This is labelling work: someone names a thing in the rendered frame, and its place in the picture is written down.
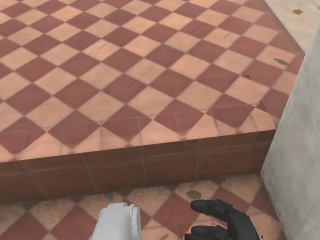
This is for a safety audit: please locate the robot left thigh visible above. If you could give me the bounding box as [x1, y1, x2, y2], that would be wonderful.
[91, 202, 142, 240]

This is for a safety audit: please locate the right robot hand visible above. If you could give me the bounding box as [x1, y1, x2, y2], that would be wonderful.
[184, 199, 263, 240]

